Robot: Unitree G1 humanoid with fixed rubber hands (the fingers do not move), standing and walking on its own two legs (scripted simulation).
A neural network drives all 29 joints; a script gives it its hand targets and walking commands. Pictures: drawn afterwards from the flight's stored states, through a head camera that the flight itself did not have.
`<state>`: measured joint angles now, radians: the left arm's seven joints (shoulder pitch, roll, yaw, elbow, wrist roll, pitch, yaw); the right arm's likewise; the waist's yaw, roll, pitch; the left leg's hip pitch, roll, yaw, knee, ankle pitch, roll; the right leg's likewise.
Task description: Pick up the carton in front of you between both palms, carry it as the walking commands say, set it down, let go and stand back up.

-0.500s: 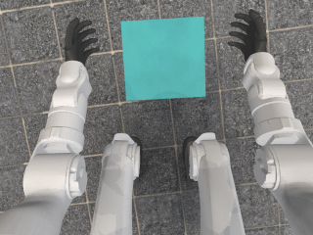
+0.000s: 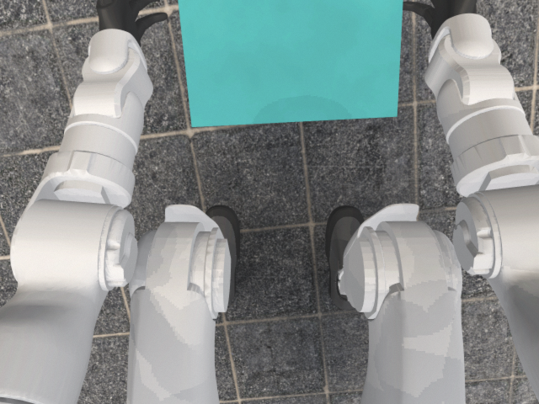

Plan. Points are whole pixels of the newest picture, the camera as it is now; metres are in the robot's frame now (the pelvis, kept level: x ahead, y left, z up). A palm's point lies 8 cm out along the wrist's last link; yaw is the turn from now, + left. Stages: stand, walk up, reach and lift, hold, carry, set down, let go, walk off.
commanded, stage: reach and lift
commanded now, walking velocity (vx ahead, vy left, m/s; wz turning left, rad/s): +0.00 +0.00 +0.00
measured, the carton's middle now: (286, 42) +0.51 -0.01 -0.24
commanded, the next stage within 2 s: none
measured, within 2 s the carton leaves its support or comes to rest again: leaves its support in 0.68 s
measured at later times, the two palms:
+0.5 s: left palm (150, 24) +0.52 +0.15 -0.17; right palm (424, 12) +0.53 -0.15 -0.18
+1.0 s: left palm (91, 4) +0.50 +0.14 -0.04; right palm out of the picture +0.50 -0.16 -0.04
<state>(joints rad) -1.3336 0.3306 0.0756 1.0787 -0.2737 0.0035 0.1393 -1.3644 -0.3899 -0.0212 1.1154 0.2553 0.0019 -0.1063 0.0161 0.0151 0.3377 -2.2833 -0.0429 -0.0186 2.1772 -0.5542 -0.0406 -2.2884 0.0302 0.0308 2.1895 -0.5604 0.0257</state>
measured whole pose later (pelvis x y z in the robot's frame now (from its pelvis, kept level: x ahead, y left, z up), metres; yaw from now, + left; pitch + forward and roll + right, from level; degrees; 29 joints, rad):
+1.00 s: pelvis +0.00 +0.00 +0.04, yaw -1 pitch +39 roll +1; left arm -1.09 0.08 0.36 0.82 0.00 0.24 0.14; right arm -1.13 -0.14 -0.28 0.88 -0.01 0.25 -0.12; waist 0.01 0.01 -0.02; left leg -2.19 -0.11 -0.06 2.06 -0.55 -0.08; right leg -2.19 0.10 0.06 2.07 -0.55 0.06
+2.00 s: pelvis +0.08 +0.00 +0.32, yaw -1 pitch +24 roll +0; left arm -0.47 -0.11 0.34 0.62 0.16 0.27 0.06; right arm -0.48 0.09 -0.32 0.64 -0.16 0.28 -0.05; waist 0.01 0.00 -0.21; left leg -1.07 -0.09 -0.12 1.09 -0.44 -0.03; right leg -1.07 0.09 0.12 1.09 -0.44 0.03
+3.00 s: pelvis +0.09 +0.00 +0.41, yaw -1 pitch -4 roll +0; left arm -0.31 -0.16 0.30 0.36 0.28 0.62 -0.01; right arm -0.31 0.16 -0.29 0.35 -0.28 0.63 0.01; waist 0.00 0.00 0.01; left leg -0.15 -0.05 -0.14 0.45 -0.22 -0.01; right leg -0.16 0.05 0.14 0.45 -0.22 0.01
